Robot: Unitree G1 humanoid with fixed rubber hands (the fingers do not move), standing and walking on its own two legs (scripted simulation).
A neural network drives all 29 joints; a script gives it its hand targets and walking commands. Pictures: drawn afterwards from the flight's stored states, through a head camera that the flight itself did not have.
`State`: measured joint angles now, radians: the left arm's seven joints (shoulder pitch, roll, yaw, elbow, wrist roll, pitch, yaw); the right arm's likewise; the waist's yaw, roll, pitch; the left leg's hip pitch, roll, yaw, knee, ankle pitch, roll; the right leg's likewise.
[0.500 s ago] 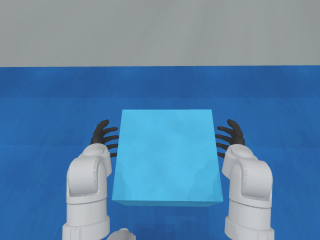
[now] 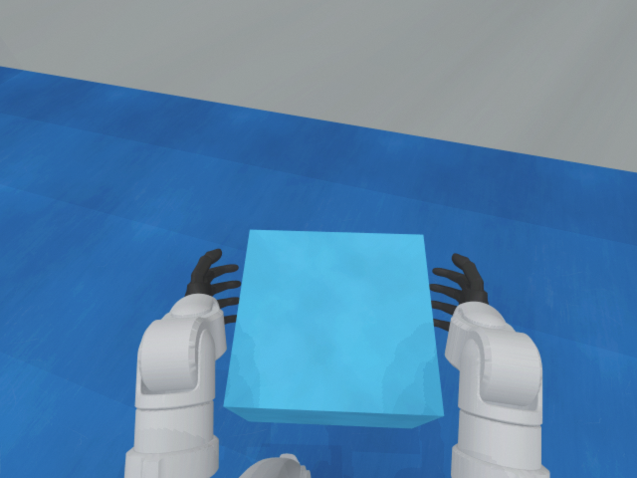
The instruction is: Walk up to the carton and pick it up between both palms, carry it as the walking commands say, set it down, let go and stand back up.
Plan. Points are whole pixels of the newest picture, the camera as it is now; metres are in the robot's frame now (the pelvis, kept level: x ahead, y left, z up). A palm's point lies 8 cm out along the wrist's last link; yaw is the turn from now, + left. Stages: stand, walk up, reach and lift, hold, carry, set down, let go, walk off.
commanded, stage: carry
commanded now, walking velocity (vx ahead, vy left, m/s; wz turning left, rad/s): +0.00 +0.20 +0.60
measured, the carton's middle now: (332, 331) +0.31 +0.00 -0.02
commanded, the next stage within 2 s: none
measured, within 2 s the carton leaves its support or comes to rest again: neither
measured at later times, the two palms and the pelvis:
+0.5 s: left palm out of the picture +0.17 +0.40 +0.06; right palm (234, 327) +0.28 +0.11 +0.06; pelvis -0.05 +0.16 -0.02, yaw +16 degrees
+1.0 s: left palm out of the picture +0.02 +0.56 +0.06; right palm (30, 396) +0.19 +0.31 +0.07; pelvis -0.13 +0.29 -0.01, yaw +27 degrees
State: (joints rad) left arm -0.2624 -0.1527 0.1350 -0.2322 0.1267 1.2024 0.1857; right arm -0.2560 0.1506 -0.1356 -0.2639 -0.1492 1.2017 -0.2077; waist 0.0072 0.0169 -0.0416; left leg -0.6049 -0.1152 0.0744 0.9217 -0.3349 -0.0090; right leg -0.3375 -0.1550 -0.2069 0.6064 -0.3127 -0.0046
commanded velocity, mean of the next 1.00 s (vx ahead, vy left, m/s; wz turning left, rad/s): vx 0.00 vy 0.12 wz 0.35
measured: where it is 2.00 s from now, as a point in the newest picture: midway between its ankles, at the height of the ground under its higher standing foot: outside the picture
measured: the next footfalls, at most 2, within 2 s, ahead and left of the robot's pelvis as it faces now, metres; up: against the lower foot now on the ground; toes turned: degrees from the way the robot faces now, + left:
left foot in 0.24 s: +0.07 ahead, +0.26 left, +0.00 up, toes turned +15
right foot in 0.54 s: +0.01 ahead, +0.09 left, +0.00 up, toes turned +6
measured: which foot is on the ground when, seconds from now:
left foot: up 0.00-0.22, down 0.24-0.54, up 0.56-0.82, down 0.84-1.00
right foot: down 0.00-0.24, up 0.26-0.52, down 0.54-0.84, up 0.86-1.00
